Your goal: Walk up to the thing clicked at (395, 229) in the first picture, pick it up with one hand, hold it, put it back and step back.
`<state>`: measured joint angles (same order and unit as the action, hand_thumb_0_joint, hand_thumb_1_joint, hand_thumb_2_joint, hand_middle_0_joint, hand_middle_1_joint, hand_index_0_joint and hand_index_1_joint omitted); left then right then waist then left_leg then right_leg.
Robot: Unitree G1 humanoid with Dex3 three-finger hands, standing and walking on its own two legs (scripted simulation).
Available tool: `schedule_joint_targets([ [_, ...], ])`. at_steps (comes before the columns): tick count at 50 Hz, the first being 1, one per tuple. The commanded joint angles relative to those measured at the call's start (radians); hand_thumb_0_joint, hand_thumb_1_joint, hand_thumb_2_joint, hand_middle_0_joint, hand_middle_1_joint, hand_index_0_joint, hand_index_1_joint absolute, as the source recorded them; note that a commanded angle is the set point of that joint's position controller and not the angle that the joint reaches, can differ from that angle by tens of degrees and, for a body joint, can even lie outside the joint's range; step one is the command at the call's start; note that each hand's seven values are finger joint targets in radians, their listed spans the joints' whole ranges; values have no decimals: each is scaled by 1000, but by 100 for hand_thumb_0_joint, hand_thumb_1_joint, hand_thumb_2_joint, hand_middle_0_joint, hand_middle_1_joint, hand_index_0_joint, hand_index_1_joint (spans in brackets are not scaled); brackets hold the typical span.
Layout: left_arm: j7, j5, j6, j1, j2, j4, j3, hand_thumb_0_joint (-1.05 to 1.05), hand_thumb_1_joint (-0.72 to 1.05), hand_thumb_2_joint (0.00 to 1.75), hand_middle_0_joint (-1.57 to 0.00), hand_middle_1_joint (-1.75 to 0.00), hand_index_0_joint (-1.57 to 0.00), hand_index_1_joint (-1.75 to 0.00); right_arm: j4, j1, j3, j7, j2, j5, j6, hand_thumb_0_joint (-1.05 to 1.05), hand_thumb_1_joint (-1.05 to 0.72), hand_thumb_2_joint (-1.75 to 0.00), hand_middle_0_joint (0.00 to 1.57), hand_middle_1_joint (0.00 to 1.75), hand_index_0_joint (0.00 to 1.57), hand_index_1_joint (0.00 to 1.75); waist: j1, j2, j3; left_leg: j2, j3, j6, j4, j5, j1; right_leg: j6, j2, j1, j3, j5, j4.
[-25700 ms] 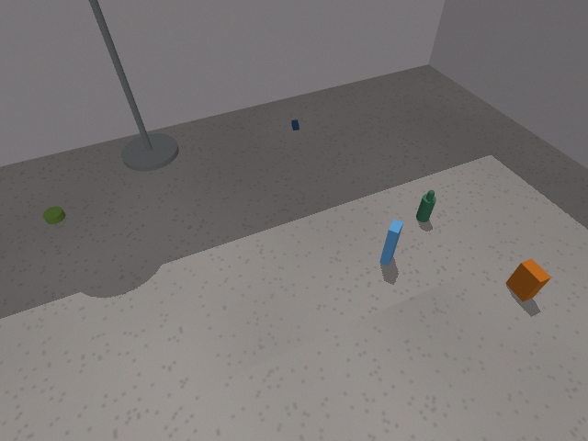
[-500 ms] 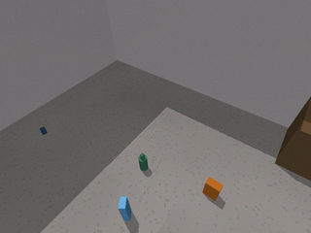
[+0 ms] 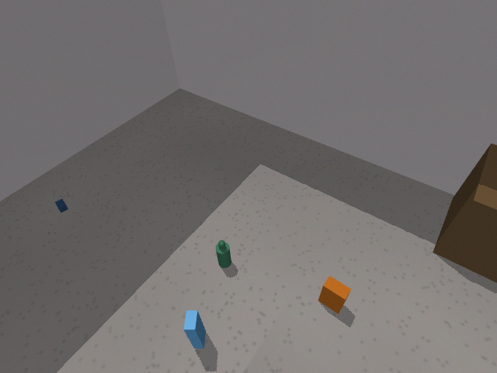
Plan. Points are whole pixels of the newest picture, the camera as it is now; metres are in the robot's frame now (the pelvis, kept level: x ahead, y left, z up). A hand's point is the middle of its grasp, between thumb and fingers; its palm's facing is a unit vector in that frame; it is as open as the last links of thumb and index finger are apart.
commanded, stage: stand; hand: left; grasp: from the side
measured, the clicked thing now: (195, 330) +0.42 +0.24 -0.68
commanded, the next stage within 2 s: step back in 0.80 s
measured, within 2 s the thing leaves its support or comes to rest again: neither
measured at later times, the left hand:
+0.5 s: hand out of the picture +0.08 +0.24 -0.15, palm faces -0.02 -0.94 -0.34, open 7.4 cm
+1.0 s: hand out of the picture +0.09 +0.27 -0.16, palm faces -0.03 -0.93 -0.38, open 7.4 cm
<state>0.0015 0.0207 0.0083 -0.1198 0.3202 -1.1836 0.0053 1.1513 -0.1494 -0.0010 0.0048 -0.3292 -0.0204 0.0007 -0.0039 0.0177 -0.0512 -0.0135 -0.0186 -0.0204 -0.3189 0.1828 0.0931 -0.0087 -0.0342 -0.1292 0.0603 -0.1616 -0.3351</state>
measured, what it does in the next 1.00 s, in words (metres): stands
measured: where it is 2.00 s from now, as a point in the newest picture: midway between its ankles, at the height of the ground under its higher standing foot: outside the picture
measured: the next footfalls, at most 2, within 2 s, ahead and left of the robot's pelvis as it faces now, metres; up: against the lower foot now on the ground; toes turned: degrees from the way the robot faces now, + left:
right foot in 1.52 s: -0.08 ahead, -0.06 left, +0.00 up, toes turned -1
left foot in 1.84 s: -0.14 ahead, +0.19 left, +0.00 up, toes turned -5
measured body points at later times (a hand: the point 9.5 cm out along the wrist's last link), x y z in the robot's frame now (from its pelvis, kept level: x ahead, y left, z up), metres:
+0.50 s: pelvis +0.01 +0.00 +0.00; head +0.01 -0.01 +0.45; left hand +0.08 +0.29 -0.13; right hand +0.07 -0.30 -0.14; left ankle +0.00 +0.13 -0.75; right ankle +0.01 -0.12 -0.75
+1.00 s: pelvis -0.02 +0.01 -0.01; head +0.04 +0.01 +0.43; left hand +0.09 +0.32 -0.14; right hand +0.07 -0.31 -0.14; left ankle -0.04 +0.13 -0.71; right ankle +0.01 -0.12 -0.75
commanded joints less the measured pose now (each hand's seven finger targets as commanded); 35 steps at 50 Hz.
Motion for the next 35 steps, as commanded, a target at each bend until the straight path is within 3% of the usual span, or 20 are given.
schedule_joint_targets([
  [1, 18, -7, 26, 40, 210, 61, 34, 0, 90, 90, -20, -30, -20, -30, -56, 31, -33, 15, -198, 3, 25, 0, -90, -90, 20, 30, 20, 30, -3, -17, 68, -104, -68, 32, 54, -143, 28, 20, -104, 57, -107, 134, 44],
  [5, 19, -9, 22, 46, 211, 57, 36, 0, 90, 90, -20, -30, -20, -30, -51, 35, -33, 16, -201, 4, 21, 0, -90, -90, 20, 30, 20, 30, -5, -23, 49, -104, -70, 32, 68, -103, 41, 18, -100, 50, -105, 95, 54],
  [10, 18, -8, 26, 53, 213, 65, 38, 0, 90, 90, -20, -30, -20, -30, -59, 43, -35, 17, -209, 4, 25, 0, -90, -90, 20, 30, 20, 30, -4, -10, 77, -112, -65, 33, 55, -161, 25, 22, -109, 78, -108, 173, 41],
  [13, 15, -10, 25, 52, 209, 62, 37, 0, 90, 90, -20, -30, -20, -30, -56, 45, -33, 14, -208, 5, 25, 0, -90, -90, 20, 30, 20, 30, -4, -6, 43, -107, -66, 29, 73, -110, 40, 16, -100, 54, -106, 108, 59],
  [17, 16, -8, 26, 61, 215, 70, 39, 0, 90, 90, -20, -30, -20, -30, -61, 53, -36, 12, -206, 3, 24, 0, -90, -90, 20, 30, 20, 30, -1, -25, 54, -111, -66, 28, 67, -115, 23, 19, -103, 45, -110, 98, 66],
  [21, 17, -9, 28, 63, 216, 75, 41, 0, 90, 90, -20, -30, -20, -30, -64, 56, -39, 12, -210, 4, 25, 0, -90, -90, 20, 30, 20, 30, 1, -9, 79, -113, -60, 30, 63, -138, 20, 23, -108, 73, -111, 155, 57],
  [23, 16, -9, 28, 56, 218, 71, 40, 0, 90, 90, -20, -30, -20, -30, -62, 54, -37, 10, -201, 4, 23, 0, -90, -90, 20, 30, 20, 30, -1, -28, 58, -109, -65, 29, 77, -93, 38, 21, -102, 61, -105, 92, 64],
  [31, 11, -10, 25, 54, 223, 71, 43, 0, 90, 90, -20, -30, -20, -30, -61, 50, -36, 8, -207, 5, 24, 0, -90, -90, 20, 30, 20, 30, 0, -18, 39, -108, -66, 29, 80, -53, 42, 23, -97, 33, -115, 25, 72],
  [34, 11, -10, 25, 54, 224, 76, 44, 0, 90, 90, -20, -30, -20, -30, -65, 59, -37, 9, -211, 4, 26, 0, -90, -90, 20, 30, 20, 30, -2, -17, 63, -113, -66, 31, 72, -85, 27, 26, -99, 43, -113, 54, 63],
  [35, 11, -9, 27, 54, 222, 78, 43, 0, 90, 90, -20, -30, -20, -30, -66, 56, -39, 10, -218, 4, 27, 0, -90, -90, 20, 30, 20, 30, -1, -17, 79, -116, -66, 32, 66, -113, 16, 27, -103, 54, -116, 104, 57],
])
